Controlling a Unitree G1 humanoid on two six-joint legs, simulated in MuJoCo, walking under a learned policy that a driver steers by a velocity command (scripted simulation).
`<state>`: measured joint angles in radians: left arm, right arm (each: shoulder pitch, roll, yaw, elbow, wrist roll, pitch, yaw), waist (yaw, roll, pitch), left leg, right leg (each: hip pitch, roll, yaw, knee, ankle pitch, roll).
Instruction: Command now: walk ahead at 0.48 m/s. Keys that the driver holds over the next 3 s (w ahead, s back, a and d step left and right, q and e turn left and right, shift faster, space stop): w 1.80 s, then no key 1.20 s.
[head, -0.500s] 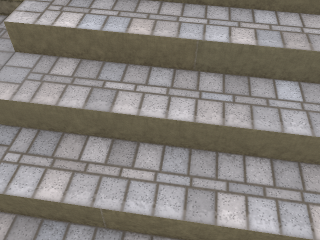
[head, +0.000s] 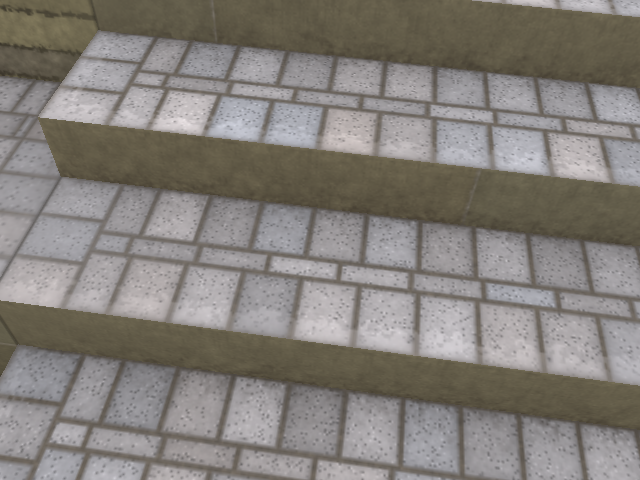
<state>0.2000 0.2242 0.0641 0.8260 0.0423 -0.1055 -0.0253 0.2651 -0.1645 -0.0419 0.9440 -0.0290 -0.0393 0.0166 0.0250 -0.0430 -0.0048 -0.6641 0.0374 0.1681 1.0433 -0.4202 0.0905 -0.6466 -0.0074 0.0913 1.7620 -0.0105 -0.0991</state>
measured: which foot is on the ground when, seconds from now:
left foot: down 0.00-0.44, up 0.46-0.90, down 0.92-1.00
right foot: up 0.00-0.40, down 0.42-0.94, up 0.96-1.00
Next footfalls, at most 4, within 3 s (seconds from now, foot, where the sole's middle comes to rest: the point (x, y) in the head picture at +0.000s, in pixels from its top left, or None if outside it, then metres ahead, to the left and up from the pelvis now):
0.42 right None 0.42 -0.03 -0.55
0.92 left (267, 262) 0.76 0.13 -0.40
1.44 right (364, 106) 1.04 -0.04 -0.25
1.96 left None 1.37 0.13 -0.10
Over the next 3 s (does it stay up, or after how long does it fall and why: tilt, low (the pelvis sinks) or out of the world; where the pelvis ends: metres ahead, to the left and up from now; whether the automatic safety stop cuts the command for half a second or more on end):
stays up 1.35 0.02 0.68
